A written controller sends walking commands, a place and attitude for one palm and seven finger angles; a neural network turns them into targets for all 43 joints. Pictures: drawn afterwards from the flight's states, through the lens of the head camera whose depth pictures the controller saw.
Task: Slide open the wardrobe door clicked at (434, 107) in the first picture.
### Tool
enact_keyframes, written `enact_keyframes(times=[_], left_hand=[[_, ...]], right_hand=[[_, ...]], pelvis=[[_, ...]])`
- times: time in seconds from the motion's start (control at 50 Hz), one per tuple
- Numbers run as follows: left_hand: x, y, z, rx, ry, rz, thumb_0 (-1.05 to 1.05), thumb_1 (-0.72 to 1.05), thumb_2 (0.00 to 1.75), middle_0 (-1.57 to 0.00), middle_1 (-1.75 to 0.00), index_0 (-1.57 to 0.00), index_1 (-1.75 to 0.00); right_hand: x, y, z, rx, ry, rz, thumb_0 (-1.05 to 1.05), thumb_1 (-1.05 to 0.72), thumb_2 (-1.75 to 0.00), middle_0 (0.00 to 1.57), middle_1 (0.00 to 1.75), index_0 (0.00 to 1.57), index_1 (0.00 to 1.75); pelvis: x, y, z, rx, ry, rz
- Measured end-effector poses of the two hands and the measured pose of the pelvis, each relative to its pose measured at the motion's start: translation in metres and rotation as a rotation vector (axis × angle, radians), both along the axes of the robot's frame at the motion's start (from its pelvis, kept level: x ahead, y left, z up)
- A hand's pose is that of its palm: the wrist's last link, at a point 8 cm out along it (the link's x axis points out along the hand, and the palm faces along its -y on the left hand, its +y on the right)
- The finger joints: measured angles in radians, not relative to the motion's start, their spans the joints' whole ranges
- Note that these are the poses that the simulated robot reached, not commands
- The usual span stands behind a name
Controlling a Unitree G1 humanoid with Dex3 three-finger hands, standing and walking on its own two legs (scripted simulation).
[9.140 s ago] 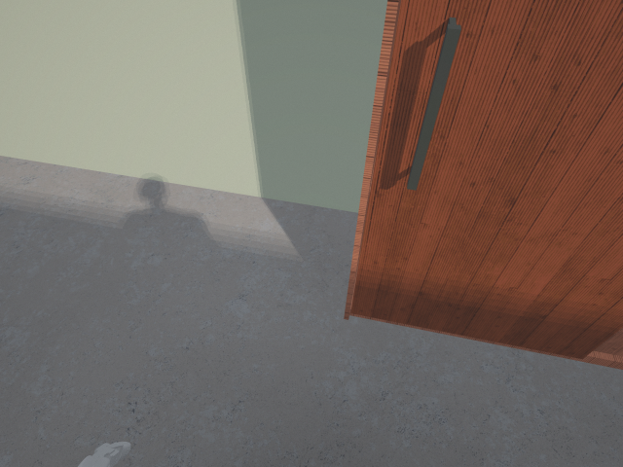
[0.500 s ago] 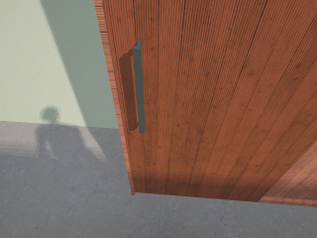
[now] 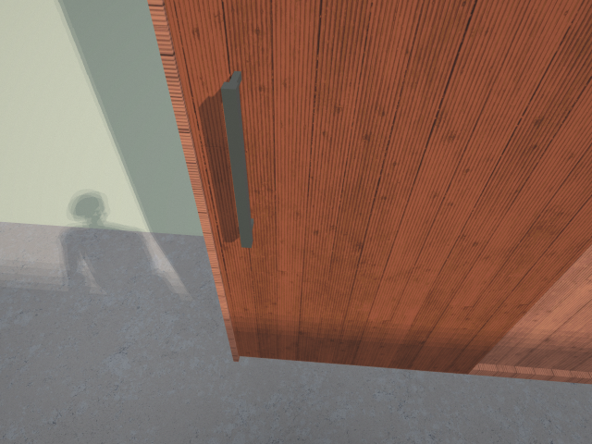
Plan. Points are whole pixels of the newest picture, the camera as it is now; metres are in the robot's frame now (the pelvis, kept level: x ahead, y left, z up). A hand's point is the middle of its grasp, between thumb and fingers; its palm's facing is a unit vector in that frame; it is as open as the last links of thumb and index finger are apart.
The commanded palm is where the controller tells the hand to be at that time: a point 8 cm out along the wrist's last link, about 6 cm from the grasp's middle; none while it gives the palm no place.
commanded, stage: come to a stop and stand still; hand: left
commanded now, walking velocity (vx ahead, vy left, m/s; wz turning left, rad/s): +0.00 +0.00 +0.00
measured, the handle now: (242, 172) +0.51 +0.12 +0.10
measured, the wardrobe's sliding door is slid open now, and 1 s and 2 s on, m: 0.00 0.00 0.00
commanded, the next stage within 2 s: look again from close up in 0.60 s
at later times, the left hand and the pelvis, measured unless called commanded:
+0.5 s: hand out of the picture +0.03 +0.15 -0.17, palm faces +0.02 -0.98 -0.17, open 7.3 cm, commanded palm none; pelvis +0.03 -0.01 +0.00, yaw +0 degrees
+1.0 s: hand out of the picture +0.05 +0.15 -0.17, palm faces +0.01 -0.98 -0.19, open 7.4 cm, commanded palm none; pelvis +0.05 -0.01 +0.01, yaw +0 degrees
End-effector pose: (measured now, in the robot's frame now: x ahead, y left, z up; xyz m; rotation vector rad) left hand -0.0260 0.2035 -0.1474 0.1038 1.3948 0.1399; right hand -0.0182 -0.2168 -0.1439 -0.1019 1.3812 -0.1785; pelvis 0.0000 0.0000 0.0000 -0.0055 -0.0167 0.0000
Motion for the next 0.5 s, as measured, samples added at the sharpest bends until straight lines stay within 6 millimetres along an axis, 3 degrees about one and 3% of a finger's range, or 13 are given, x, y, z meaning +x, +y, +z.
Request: enact_keyframes(times=[0.2, 0.5], left_hand=[[0.024, -0.003, 0.002, 0.007, -0.018, -0.012, 0.01, 0.91, 0.9, -0.2, -0.3, -0.2, -0.3], [0.046, -0.004, 0.005, 0.017, -0.019, -0.017, 0.01, 0.91, 0.9, -0.2, -0.3, -0.2, -0.3]], right_hand=[[0.004, 0.0, 0.001, 0.009, 0.028, -0.002, 0.0, -0.91, -0.9, 0.2, 0.3, 0.2, 0.3], [0.042, -0.007, 0.003, 0.0, -0.013, 0.017, 0.01, -0.92, -0.9, 0.2, 0.3, 0.2, 0.3]], pelvis=[[0.012, -0.005, 0.002, 0.002, 0.009, 0.001], [0.031, -0.009, 0.004, 0.006, 0.0, -0.004]])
